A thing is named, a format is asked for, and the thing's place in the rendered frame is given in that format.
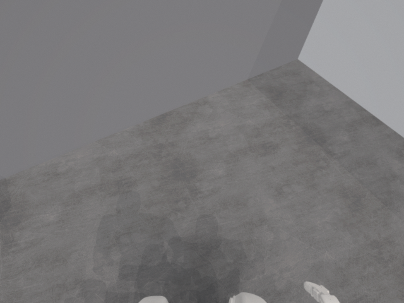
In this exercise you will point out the robot right hand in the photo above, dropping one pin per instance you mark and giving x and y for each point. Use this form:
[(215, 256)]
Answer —
[(320, 293)]

